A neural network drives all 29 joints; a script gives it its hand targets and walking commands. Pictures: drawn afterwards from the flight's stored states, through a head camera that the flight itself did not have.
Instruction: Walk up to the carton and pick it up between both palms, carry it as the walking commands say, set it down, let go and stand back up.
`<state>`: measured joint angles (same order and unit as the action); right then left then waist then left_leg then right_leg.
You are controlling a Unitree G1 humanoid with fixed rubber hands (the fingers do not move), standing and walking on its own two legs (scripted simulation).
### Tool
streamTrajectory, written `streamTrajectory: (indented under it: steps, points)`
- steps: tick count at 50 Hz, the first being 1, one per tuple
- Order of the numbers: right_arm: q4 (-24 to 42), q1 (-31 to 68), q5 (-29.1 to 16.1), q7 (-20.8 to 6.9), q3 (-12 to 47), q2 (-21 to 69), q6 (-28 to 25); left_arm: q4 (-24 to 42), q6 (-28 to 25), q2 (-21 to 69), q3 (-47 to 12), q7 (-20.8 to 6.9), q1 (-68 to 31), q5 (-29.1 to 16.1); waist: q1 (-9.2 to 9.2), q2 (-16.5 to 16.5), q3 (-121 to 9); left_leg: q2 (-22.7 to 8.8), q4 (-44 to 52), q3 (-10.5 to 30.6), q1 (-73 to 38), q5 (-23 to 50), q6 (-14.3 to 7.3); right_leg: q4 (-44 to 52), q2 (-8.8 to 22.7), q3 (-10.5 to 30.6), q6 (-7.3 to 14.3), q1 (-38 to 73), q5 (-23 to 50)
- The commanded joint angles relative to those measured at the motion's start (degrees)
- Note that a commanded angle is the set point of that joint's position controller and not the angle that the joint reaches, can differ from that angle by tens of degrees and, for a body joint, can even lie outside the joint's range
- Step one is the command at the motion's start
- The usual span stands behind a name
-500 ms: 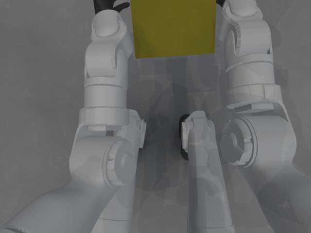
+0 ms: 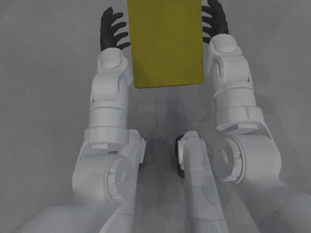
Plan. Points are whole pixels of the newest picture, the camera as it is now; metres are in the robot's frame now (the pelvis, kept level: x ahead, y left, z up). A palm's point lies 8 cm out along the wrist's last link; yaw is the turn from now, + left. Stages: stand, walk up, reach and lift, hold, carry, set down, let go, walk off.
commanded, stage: reach and lift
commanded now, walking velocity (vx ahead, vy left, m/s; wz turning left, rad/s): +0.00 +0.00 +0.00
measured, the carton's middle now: (162, 40) +0.54 +0.02 -0.12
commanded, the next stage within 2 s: none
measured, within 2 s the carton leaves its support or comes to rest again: neither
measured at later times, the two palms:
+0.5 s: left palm (95, 37) +0.47 +0.13 +0.04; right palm (233, 36) +0.49 -0.10 +0.03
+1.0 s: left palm (66, 32) +0.44 +0.14 +0.11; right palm (250, 30) +0.46 -0.09 +0.10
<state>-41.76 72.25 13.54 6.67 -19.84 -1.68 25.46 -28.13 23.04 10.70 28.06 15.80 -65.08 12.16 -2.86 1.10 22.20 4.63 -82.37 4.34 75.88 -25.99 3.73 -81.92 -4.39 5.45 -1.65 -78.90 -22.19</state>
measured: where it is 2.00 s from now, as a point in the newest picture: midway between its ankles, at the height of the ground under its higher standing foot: (157, 165)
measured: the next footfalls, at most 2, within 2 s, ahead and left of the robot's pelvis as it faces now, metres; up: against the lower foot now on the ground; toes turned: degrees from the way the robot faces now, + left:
none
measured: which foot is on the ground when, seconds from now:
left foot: down 0.00-1.00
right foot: down 0.00-1.00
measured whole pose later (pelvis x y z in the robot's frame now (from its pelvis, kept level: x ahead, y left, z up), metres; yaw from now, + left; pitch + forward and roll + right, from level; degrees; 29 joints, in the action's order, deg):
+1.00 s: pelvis +0.09 +0.00 +0.14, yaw -1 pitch +16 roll +0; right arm -37.7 35.3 19.7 7.2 -21.7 12.7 17.4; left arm -32.5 16.8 15.0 25.5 6.8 -33.1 20.0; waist -4.5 0.5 -0.5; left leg 1.5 -44.5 6.1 42.4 -18.0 2.4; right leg -43.6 -3.7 5.4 -0.1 -44.8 -14.6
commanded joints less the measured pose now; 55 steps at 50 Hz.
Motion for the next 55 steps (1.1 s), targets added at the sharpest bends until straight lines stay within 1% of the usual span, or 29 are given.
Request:
streamTrajectory:
  steps: [1,2,3,6,8,11,13,14,15,19,22,24,29,32,34,35,36,37,40,41,42,44,46,47,48,50,52,53,55]
  points:
    - [-1.4,31.2,-10.5,-15.8,28.4,70.7,-3.5,-4.8,-0.1,59.6,-38.3,-22.9,-42.1,-10.9,-0.17,0.8,-104.0,5.1,11.9,-6.4,-21.8,7.8,-1.0,9.8,-4.7,-4.9,1.1,39.3,8.1]
    - [-1.6,32.2,-10.9,-16.0,28.1,71.6,-3.8,-6.4,-0.3,59.4,-36.8,-22.7,-39.9,-9.6,-1.97,0.4,-101.3,5.3,12.5,-6.6,-21.5,6.5,-1.2,9.9,-5.0,-4.8,1.1,37.8,6.4]
    - [-2.0,30.7,-10.2,-16.0,27.6,71.7,-4.0,-7.1,-0.3,60.6,-37.1,-22.6,-39.1,-10.0,-0.74,1.0,-98.8,5.3,12.9,-6.2,-21.4,7.3,-1.2,10.6,-5.0,-4.8,1.0,37.0,6.9]
    - [-4.0,28.0,-9.2,-16.2,25.4,72.6,-4.5,-10.9,-0.6,61.2,-33.6,-22.2,-34.4,-8.1,-1.72,1.9,-88.9,5.2,14.3,-5.9,-19.7,6.9,-1.3,11.9,-5.0,-4.8,1.1,34.2,5.7]
    - [-5.8,23.9,-7.0,-16.0,22.7,72.6,-4.8,-13.2,-1.0,61.5,-30.1,-22.1,-31.4,-6.6,-1.09,3.0,-82.4,4.8,15.1,-5.9,-18.6,7.2,-1.5,12.9,-5.1,-4.7,1.4,33.0,5.7]
    - [-11.8,15.0,-1.8,-16.0,16.5,71.7,-4.6,-19.7,-0.7,60.8,-22.1,-22.0,-21.6,-1.1,-2.04,4.6,-67.5,5.2,19.1,-5.7,-17.2,4.1,-1.9,17.2,-4.5,-4.8,1.4,30.8,1.3]
    - [-12.1,12.1,-1.2,-15.5,15.9,72.8,-5.6,-18.8,-1.8,60.9,-21.5,-21.9,-19.0,0.0,-2.44,3.6,-65.6,5.2,21.1,-5.3,-20.3,7.4,-2.1,19.2,-4.3,-4.3,1.3,32.5,5.0]
    - [-12.4,10.0,0.1,-15.5,14.1,70.6,-6.1,-18.8,-2.1,60.1,-21.1,-21.8,-18.6,0.1,-1.46,4.2,-62.8,4.8,22.6,-4.6,-21.8,8.2,-2.0,20.2,-4.4,-4.5,1.3,31.8,5.7]
    - [-11.0,11.3,-0.6,-15.5,15.0,70.7,-6.7,-17.8,-2.7,61.2,-22.0,-21.9,-17.7,0.2,-2.74,2.7,-64.2,5.0,23.2,-4.8,-24.5,10.7,-1.9,21.2,-4.3,-3.7,1.5,33.9,7.4]
    - [-6.9,9.4,-0.9,-14.5,17.8,71.1,-9.7,-16.1,-5.3,60.9,-24.7,-21.8,-14.2,0.4,-3.13,2.2,-66.1,4.7,25.6,-3.3,-28.5,18.5,-2.2,24.2,-4.0,-2.0,1.6,38.7,17.1]
    - [-7.4,4.2,0.2,-14.1,18.8,71.4,-11.0,-13.8,-6.9,61.4,-27.0,-21.9,-12.1,0.8,-2.23,1.6,-67.2,4.7,27.7,-2.7,-31.1,22.8,-1.9,25.7,-4.1,-1.9,1.5,39.7,21.5]
    - [-3.1,4.1,-0.2,-13.5,21.8,71.7,-12.4,-13.7,-7.9,63.9,-29.2,-22.2,-8.8,0.0,-1.07,1.9,-70.0,4.8,28.4,-2.4,-32.2,24.4,-1.7,26.7,-3.9,-1.2,1.6,43.8,24.3]
    - [2.1,-0.5,-1.8,-13.5,29.0,72.2,-14.1,-13.1,-9.3,62.6,-33.0,-23.0,1.3,1.1,-2.37,3.2,-73.2,4.1,31.6,-2.0,-32.5,30.7,-1.5,29.4,-3.3,0.1,1.2,52.9,35.3]
    - [5.5,-1.2,-2.2,-13.3,32.7,72.5,-14.5,-11.1,-10.0,62.7,-34.4,-23.1,2.5,0.4,-3.38,4.0,-74.5,4.2,33.3,-1.7,-35.0,28.9,-2.0,31.2,-3.4,0.3,1.1,54.9,33.5]
    - [8.3,-1.0,-3.3,-13.5,35.7,73.0,-14.2,-9.4,-9.9,62.5,-36.2,-23.4,3.7,-0.4,-3.45,4.8,-76.6,4.0,33.9,-1.6,-37.0,28.7,-2.3,32.3,-3.1,0.8,0.8,58.0,33.4]
    - [6.6,-2.7,-2.1,-13.7,34.4,71.8,-14.1,-9.5,-10.0,61.9,-35.1,-23.7,3.3,-0.1,-2.59,3.7,-73.5,4.1,34.3,-2.0,-35.1,27.3,-2.0,32.9,-3.1,0.6,1.0,56.7,32.7]
    - [6.1,-3.3,-3.3,-13.8,35.4,73.7,-13.8,-8.2,-9.8,62.4,-36.4,-23.5,3.7,0.2,-4.61,2.5,-73.6,3.9,35.6,-2.0,-39.2,27.8,-2.3,33.7,-3.4,0.0,0.9,56.3,30.9]
    - [5.0,-3.8,-1.6,-14.1,33.5,71.4,-13.7,-9.8,-9.5,62.0,-34.7,-23.7,3.7,0.8,-3.08,2.3,-70.0,3.7,35.6,-2.3,-37.2,25.7,-2.1,34.8,-3.2,0.3,1.4,54.8,28.1]
    - [4.6,-5.0,-2.0,-13.9,34.2,73.2,-12.4,-8.0,-8.9,62.2,-35.9,-23.8,3.7,-0.6,-3.57,3.2,-68.3,3.3,38.0,-1.9,-41.9,23.9,-2.4,37.4,-3.2,0.4,1.4,57.3,24.3]
    - [3.9,-6.4,-1.1,-13.9,32.5,71.5,-12.3,-9.4,-8.2,61.6,-35.0,-24.0,4.4,0.1,-2.19,3.6,-65.4,3.1,38.4,-2.1,-40.2,23.3,-2.1,38.2,-3.2,-0.2,1.2,57.4,24.7]
    - [3.1,-7.1,-1.4,-13.8,32.4,72.5,-11.8,-9.3,-7.9,61.9,-35.0,-24.2,5.4,-0.1,-2.85,3.4,-64.6,3.1,39.4,-2.1,-42.0,23.1,-2.4,38.9,-3.0,-0.1,1.1,57.8,24.1]
    - [1.3,-7.8,0.0,-13.9,30.0,70.9,-11.2,-11.2,-7.0,61.1,-32.9,-24.4,5.8,1.1,-2.12,2.1,-60.2,2.7,40.7,-2.0,-41.7,21.1,-2.7,40.5,-2.8,0.0,1.5,57.0,22.1]
    - [1.5,-7.1,-0.9,-14.1,30.5,72.3,-11.2,-10.5,-6.7,62.5,-33.6,-24.5,5.9,1.3,-2.78,-0.5,-59.5,2.7,41.8,-2.0,-43.2,21.6,-2.9,42.0,-2.3,0.6,2.0,58.5,22.0]
    - [1.5,-7.4,-0.4,-14.4,29.2,71.9,-11.1,-12.3,-6.2,62.7,-32.4,-24.5,8.2,2.4,-2.72,0.2,-57.9,2.5,42.6,-1.8,-44.4,22.5,-2.9,42.3,-2.8,-0.5,1.6,56.9,22.0]
    - [0.9,-8.1,-0.6,-14.5,28.5,71.2,-10.9,-11.6,-6.0,63.4,-33.1,-24.4,7.5,1.3,-1.24,-0.1,-57.1,2.3,43.4,-1.7,-46.2,22.3,-2.8,42.9,-2.9,-0.9,1.8,57.5,21.2]
    - [1.3,-7.3,-0.6,-14.4,28.2,71.3,-10.7,-12.4,-5.5,64.1,-32.4,-24.1,8.2,1.6,-1.68,-1.3,-54.9,2.1,44.8,-1.5,-46.9,22.2,-2.9,44.4,-2.5,-0.7,2.1,58.6,20.8]
    - [1.9,-6.9,-0.9,-14.7,28.7,72.0,-10.6,-9.5,-5.7,65.5,-34.9,-23.9,4.4,-0.2,-0.46,-2.2,-57.5,1.9,45.5,-1.4,-50.8,22.9,-2.5,45.3,-2.6,-0.7,2.5,60.2,20.5]
    - [1.1,-7.8,0.2,-15.0,27.1,72.5,-10.1,-9.6,-5.4,64.4,-33.9,-23.8,5.5,0.6,-0.69,-0.8,-55.3,1.8,46.2,-0.8,-50.9,22.4,-2.6,45.3,-2.8,-1.0,2.5,59.4,20.0]
    - [2.1,-7.4,-0.9,-15.3,28.8,73.4,-9.8,-10.0,-4.9,65.6,-33.9,-23.5,6.8,0.5,-1.99,-1.5,-56.3,1.8,47.2,-1.0,-53.1,24.3,-2.9,46.1,-2.5,-1.1,2.4,60.6,21.0]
